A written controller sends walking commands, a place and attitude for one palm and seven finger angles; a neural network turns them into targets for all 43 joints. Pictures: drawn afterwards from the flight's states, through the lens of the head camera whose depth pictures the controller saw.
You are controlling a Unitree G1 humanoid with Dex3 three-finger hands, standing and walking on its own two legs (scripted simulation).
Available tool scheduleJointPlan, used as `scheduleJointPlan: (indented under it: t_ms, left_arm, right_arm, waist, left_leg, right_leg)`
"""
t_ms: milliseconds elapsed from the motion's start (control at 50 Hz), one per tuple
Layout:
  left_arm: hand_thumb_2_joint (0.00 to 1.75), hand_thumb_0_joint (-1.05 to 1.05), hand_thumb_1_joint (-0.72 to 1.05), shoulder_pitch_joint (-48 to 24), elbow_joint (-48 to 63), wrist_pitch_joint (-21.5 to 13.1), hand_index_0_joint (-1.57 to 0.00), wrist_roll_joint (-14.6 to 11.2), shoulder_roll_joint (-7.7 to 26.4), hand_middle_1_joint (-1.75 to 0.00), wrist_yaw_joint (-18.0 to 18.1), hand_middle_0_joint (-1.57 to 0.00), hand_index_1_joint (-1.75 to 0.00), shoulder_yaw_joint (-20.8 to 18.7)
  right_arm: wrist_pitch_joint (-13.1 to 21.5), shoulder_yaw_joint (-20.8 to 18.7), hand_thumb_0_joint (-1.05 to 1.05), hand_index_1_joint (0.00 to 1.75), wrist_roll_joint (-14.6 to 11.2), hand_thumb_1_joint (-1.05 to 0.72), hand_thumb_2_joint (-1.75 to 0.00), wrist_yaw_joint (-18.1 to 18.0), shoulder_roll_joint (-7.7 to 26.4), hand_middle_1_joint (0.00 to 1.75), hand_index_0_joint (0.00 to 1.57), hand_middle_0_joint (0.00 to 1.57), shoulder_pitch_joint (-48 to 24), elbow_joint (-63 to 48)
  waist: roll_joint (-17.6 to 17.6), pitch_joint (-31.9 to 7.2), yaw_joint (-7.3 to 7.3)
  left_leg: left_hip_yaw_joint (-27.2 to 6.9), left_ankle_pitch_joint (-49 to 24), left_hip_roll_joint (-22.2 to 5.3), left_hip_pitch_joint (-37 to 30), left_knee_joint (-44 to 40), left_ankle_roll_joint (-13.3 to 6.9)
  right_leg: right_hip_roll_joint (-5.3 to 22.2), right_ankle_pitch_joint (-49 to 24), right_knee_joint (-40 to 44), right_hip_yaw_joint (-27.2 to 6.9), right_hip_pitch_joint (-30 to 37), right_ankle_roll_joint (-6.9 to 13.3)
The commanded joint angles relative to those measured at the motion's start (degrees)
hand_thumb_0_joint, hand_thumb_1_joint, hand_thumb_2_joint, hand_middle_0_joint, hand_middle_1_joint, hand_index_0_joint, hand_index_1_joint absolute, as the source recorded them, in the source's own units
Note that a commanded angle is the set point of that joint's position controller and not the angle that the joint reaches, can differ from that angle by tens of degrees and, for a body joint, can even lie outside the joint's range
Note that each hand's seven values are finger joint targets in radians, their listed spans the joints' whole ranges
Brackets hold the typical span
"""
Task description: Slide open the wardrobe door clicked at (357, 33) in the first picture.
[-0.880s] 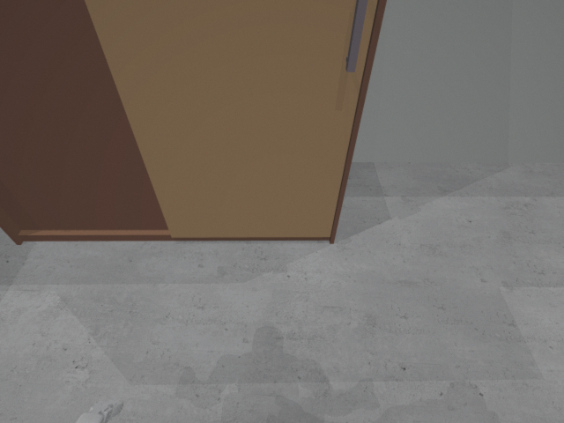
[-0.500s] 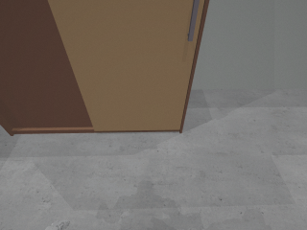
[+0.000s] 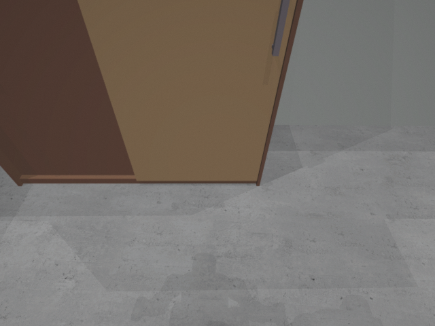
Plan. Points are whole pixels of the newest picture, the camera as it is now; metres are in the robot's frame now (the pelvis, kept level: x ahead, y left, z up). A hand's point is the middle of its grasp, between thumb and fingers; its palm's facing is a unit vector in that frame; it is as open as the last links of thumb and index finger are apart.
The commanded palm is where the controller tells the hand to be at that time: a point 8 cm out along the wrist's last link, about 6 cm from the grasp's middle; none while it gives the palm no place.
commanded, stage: stand and wait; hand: right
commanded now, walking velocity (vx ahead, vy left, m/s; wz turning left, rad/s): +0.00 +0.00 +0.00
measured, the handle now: (280, 19) +0.98 -0.14 +0.16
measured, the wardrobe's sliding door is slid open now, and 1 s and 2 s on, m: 0.00 0.00 0.00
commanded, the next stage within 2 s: look at it before walking up in 0.06 s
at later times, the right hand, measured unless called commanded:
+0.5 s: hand out of the picture +0.09 -0.24 -0.15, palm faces -0.03 +0.94 -0.33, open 7.4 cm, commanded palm none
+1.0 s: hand out of the picture +0.06 -0.22 -0.17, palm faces +0.01 +0.97 -0.24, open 7.3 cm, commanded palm none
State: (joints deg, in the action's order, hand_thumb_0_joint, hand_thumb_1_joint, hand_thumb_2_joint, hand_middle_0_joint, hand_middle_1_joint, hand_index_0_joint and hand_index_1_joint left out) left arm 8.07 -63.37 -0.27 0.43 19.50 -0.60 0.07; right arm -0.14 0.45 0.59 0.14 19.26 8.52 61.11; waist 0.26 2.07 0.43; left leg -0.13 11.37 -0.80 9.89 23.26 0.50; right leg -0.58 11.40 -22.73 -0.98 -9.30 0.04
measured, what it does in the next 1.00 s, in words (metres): stands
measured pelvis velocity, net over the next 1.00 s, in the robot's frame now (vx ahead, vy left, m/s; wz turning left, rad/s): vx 0.03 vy -0.01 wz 0.00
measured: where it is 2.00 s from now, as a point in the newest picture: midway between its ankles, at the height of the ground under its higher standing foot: (230, 302)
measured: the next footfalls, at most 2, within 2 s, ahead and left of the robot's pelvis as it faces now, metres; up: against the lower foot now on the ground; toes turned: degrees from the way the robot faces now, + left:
left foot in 1.52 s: +0.34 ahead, +0.09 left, +0.00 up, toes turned +10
right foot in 1.92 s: +0.47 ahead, -0.16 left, +0.00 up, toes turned -7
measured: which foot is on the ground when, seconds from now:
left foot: down 0.00-1.00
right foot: down 0.00-1.00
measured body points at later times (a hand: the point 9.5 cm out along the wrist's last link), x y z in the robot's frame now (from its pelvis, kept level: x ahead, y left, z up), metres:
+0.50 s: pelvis +0.01 +0.00 +0.00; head +0.02 +0.00 +0.45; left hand +0.09 +0.30 -0.13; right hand +0.09 -0.29 -0.13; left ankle +0.02 +0.12 -0.74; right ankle +0.01 -0.12 -0.74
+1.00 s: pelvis +0.03 -0.01 +0.00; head +0.02 -0.01 +0.45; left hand +0.07 +0.27 -0.15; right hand +0.06 -0.27 -0.15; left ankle +0.02 +0.12 -0.74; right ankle +0.01 -0.12 -0.74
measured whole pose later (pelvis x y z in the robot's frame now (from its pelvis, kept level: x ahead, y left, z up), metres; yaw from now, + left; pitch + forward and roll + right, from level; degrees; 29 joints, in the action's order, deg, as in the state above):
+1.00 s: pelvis +0.03 -0.01 +0.00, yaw +0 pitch -1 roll +1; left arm 12.8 -63.7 0.6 1.2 16.1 -0.6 0.3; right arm -0.9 -0.1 1.1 0.3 15.0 14.6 61.3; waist 0.4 -1.4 -0.5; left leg 0.1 15.1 0.2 8.2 24.2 0.2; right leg 1.2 21.5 -30.8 0.7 -10.9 -0.1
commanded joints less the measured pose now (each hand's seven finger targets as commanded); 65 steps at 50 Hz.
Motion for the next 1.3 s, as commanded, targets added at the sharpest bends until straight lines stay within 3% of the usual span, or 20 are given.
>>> scheduleJointPlan:
  t_ms: [0, 160, 260, 760, 800, 820, 860, 900, 940, 980, 1000, 1020, 1040, 1060, 1080, 1100, 1140, 1160, 1200, 1280]
  left_arm:
    - [0.9, 0.0, 0.9, -2.61, 3.8, -1.54, -0.2, 0.05, 11.44, -0.3, 1.02, -0.2, -0.3, -2.39]
    - [0.9, 0.0, 0.9, -2.87, 3.55, -1.88, -0.2, -0.02, 11.59, -0.3, 1.2, -0.2, -0.3, -2.28]
    - [0.9, 0.0, 0.9, -3.38, 3.47, -1.72, -0.2, 0.0, 11.58, -0.3, 1.24, -0.2, -0.3, -2.28]
    - [0.9, 0.0, 0.9, -3.8, 3.41, -1.71, -0.2, -0.1, 11.54, -0.3, 1.42, -0.2, -0.3, -2.14]
    - [0.9, 0.0, 0.9, -0.46, 2.06, -0.78, -0.2, 0.24, 4.99, -0.3, 1.09, -0.2, -0.3, -0.61]
    - [0.9, 0.0, 0.9, 0.75, 1.69, -0.36, -0.2, 0.45, 3.73, -0.3, 0.9, -0.2, -0.3, -0.42]
    - [0.9, 0.0, 0.9, 1.85, 1.9, 0.16, -0.2, 0.9, 3.45, -0.3, 0.66, -0.2, -0.3, -0.55]
    - [0.9, 0.0, 0.9, 3.08, 2.46, 0.19, -0.2, 1.04, 3.08, -0.3, 0.61, -0.2, -0.3, -0.76]
    - [0.9, 0.0, 0.9, 4.01, 3.15, -0.28, -0.2, 1.04, 2.49, -0.3, 0.6, -0.2, -0.3, -1.24]
    - [0.9, 0.0, 0.9, 6.6, 3.3, -1.0, -0.2, 0.82, 1.6, -0.3, 0.56, -0.2, -0.3, -1.5]
    - [0.9, 0.0, 0.9, 8.26, 2.82, -1.26, -0.2, 0.68, 0.9, -0.3, 0.52, -0.2, -0.3, -1.69]
    - [0.9, 0.0, 0.9, 11.65, 2.18, -1.65, -0.2, 0.53, 0.46, -0.3, 0.6, -0.2, -0.3, -1.76]
    - [0.9, 0.0, 0.9, 15.57, 1.11, -2.01, -0.2, 0.64, 1.49, -0.3, 0.84, -0.2, -0.3, -2.14]
    - [0.9, 0.0, 0.9, 20.24, -0.1, -2.28, -0.2, 1.06, 5.29, -0.3, 1.09, -0.2, -0.3, -3.31]
    - [0.9, 0.0, 0.9, 23.96, -0.57, -2.52, -0.2, 0.96, 5.42, -0.3, 1.65, -0.2, -0.3, -3.5]
    - [0.9, 0.0, 0.9, 24.25, -0.66, -2.83, -0.2, 0.61, 3.69, -0.3, 2.03, -0.2, -0.3, -3.05]
    - [0.9, 0.0, 0.9, 22.98, -0.3, -3.71, -0.2, 0.52, 0.17, -0.3, 2.48, -0.2, -0.3, -2.23]
    - [0.9, 0.0, 0.9, 22.51, -0.05, -4.19, -0.2, 0.52, -0.74, -0.3, 2.62, -0.2, -0.3, -1.97]
    - [0.9, 0.0, 0.9, 22.25, -0.44, -4.77, -0.2, 0.25, -2.09, -0.3, 2.88, -0.2, -0.3, -1.92]
    - [0.9, 0.0, 0.9, 24.85, -2.44, -5.3, -0.2, 0.13, -4.57, -0.3, 3.2, -0.2, -0.3, -1.7]
  right_arm:
    - [1.68, -2.58, 0.0, 0.3, 0.11, -0.9, -0.9, -0.83, 12.02, 0.3, 0.2, 0.2, -2.52, -3.63]
    - [1.81, -2.44, 0.0, 0.3, -0.01, -0.9, -0.9, -0.92, 11.77, 0.3, 0.2, 0.2, -2.72, -3.38]
    - [1.73, -2.39, 0.0, 0.3, 0.03, -0.9, -0.9, -0.91, 11.75, 0.3, 0.2, 0.2, -2.91, -3.27]
    - [1.95, -2.47, 0.0, 0.3, 0.03, -0.9, -0.9, -0.94, 11.93, 0.3, 0.2, 0.2, -2.34, -2.92]
    - [1.05, -1.22, 0.0, 0.3, 0.07, -0.9, -0.9, -1.19, 5.9, 0.3, 0.2, 0.2, 1.39, -1.41]
    - [0.54, -1.03, 0.0, 0.3, 0.23, -0.9, -0.9, -1.11, 5.2, 0.3, 0.2, 0.2, 2.84, -0.98]
    - [-0.08, -1.67, 0.0, 0.3, 0.49, -0.9, -0.9, -0.65, 6.38, 0.3, 0.2, 0.2, 4.53, -0.91]
    - [-0.24, -2.62, 0.0, 0.3, 0.65, -0.9, -0.9, -0.5, 7.82, 0.3, 0.2, 0.2, 6.82, -1.31]
    - [0.16, -3.55, 0.0, 0.3, 0.63, -0.9, -0.9, -0.57, 8.12, 0.3, 0.2, 0.2, 8.2, -1.88]
    - [0.75, -3.94, 0.0, 0.3, 0.51, -0.9, -0.9, -0.54, 7.13, 0.3, 0.2, 0.2, 8.21, -2.57]
    - [0.86, -3.99, 0.0, 0.3, 0.43, -0.9, -0.9, -0.43, 6.28, 0.3, 0.2, 0.2, 8.04, -2.81]
    - [0.83, -3.91, 0.0, 0.3, 0.4, -0.9, -0.9, -0.31, 4.96, 0.3, 0.2, 0.2, 6.91, -3.22]
    - [0.69, -3.56, 0.0, 0.3, 0.34, -0.9, -0.9, -0.08, 2.49, 0.3, 0.2, 0.2, 6.13, -3.95]
    - [0.64, -2.97, 0.0, 0.3, 0.4, -0.9, -0.9, 0.2, -1.05, 0.3, 0.2, 0.2, 5.03, -5.28]
    - [1.23, -2.69, 0.0, 0.3, 0.9, -0.9, -0.9, -0.09, -1.69, 0.3, 0.2, 0.2, 0.85, -7.28]
    - [1.6, -3.02, 0.0, 0.3, 1.07, -0.9, -0.9, -0.18, -0.91, 0.3, 0.2, 0.2, 0.24, -7.69]
    - [2.09, -3.19, 0.0, 0.3, 0.97, -0.9, -0.9, 0.38, -2.9, 0.3, 0.2, 0.2, 1.75, -6.21]
    - [2.12, -3.2, 0.0, 0.3, 0.91, -0.9, -0.9, 0.61, -3.77, 0.3, 0.2, 0.2, 2.88, -5.73]
    - [1.72, -3.23, 0.0, 0.3, 0.77, -0.9, -0.9, 0.98, -5.19, 0.3, 0.2, 0.2, 3.76, -5.41]
    - [1.28, -3.16, 0.0, 0.3, 0.74, -0.9, -0.9, 1.35, -7.15, 0.3, 0.2, 0.2, 0.81, -6.71]
  waist:
    - [-1.43, -2.83, -0.49]
    - [-0.19, -4.84, -0.44]
    - [-0.61, -3.22, -0.42]
    - [-1.11, -4.39, -0.56]
    - [-1.76, -5.06, -0.69]
    - [-2.49, -3.54, -0.99]
    - [-5.02, 1.45, -1.43]
    - [-8.99, 3.01, -1.99]
    - [-10.13, 4.53, -1.95]
    - [-7.56, 4.7, -0.68]
    - [-5.61, 4.73, -0.02]
    - [-3.66, 4.66, 1.67]
    - [2.51, 4.8, 2.91]
    - [14.46, 5.39, 4.48]
    - [14.51, 8.34, 5.65]
    - [10.97, 9.3, 4.82]
    - [3.61, 8.41, 3.26]
    - [2.8, 6.78, 2.31]
    - [3.14, 5.71, 1.05]
    - [5.81, 6.26, 1.0]
  left_leg:
    - [-6.56, 1.81, -6.17, -0.32, -5.76, -2.31]
    - [-5.73, -5.41, -6.14, -2.19, -4.36, -2.2]
    - [-5.69, -4.53, -6.03, -1.17, -4.95, -2.1]
    - [-5.59, -9.89, -6.35, -3.34, -5.59, -2.17]
    - [-5.65, -1.43, -6.31, -3.54, -5.99, -1.45]
    - [-6.77, 6.68, -6.39, -2.58, -6.92, -1.58]
    - [-10.94, 20.08, -7.51, 0.15, -10.04, -3.06]
    - [-15.01, 26.9, -10.27, -0.05, -12.54, -5.35]
    - [-18.92, 28.07, -13.71, 0.39, -13.8, -8.21]
    - [-17.18, 23.42, -13.65, 2.7, -11.22, -9.16]
    - [-14.36, 21.4, -12.0, 5.01, -8.92, -8.67]
    - [-10.46, 19.5, -9.44, 8.72, -4.72, -7.42]
    - [-5.64, 18.05, -4.58, 14.23, 3.49, -5.32]
    - [3.12, 17.12, 1.58, 22.37, 18.88, -2.49]
    - [2.67, 20.57, 1.45, 29.2, 28.6, -2.06]
    - [-0.38, 18.73, -1.58, 32.13, 34.16, -2.3]
    - [-0.62, 13.51, -3.99, 32.59, 39.43, -2.06]
    - [0.04, 11.44, -4.49, 31.45, 40.0, -1.55]
    - [1.49, 7.55, -4.65, 29.63, 39.17, -0.88]
    - [4.82, 1.11, -4.25, 29.32, 31.5, -0.48]
  right_leg:
    - [6.47, -1.85, 4.27, -5.81, -1.45, 1.63]
    - [7.12, -6.87, 4.3, -5.59, 0.52, 1.58]
    - [7.06, -5.77, 4.76, -5.45, 0.5, 1.45]
    - [7.32, -9.47, 4.98, -4.9, 2.65, 1.24]
    - [6.51, -3.17, 3.51, -3.39, 2.12, 0.3]
    - [5.53, 2.71, 2.55, -2.57, 0.29, 0.15]
    - [3.14, 12.42, -0.03, -0.79, -5.39, -0.07]
    - [1.68, 14.52, -5.65, 1.74, -9.45, -0.18]
    - [2.43, 13.61, -10.84, 3.4, -12.13, -0.14]
    - [3.36, 11.47, -9.0, 3.53, -9.14, 0.3]
    - [3.23, 10.99, -6.92, 3.83, -5.73, 0.61]
    - [3.56, 10.87, -2.99, 3.13, -0.95, 1.02]
    - [6.73, 13.61, 2.29, -3.17, 4.08, 2.74]
    - [16.39, 18.79, 10.14, -16.48, 8.26, 6.69]
    - [21.53, 15.1, 14.95, -23.99, 9.12, 10.2]
    - [22.97, 8.55, 14.14, -24.08, 10.03, 12.3]
    - [20.65, -6.46, 11.64, -17.25, 11.02, 12.51]
    - [19.11, -12.6, 10.93, -13.35, 11.52, 11.89]
    - [16.5, -17.51, 11.11, -8.03, 10.58, 11.05]
    - [13.13, -22.0, 12.1, -1.74, 10.93, 9.45]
